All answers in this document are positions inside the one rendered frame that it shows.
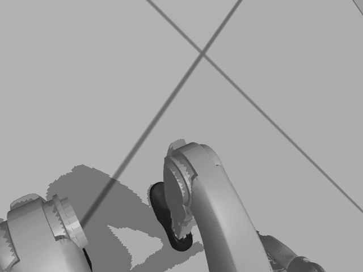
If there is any right robot hand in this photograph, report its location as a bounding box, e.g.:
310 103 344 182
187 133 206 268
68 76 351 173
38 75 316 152
257 231 298 272

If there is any right robot arm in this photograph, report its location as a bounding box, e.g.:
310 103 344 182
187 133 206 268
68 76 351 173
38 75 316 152
287 256 326 272

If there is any right robot foot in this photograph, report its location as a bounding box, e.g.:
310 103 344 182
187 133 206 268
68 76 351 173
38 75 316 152
150 182 193 252

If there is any left robot foot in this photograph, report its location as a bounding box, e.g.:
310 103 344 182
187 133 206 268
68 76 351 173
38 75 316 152
83 248 92 271

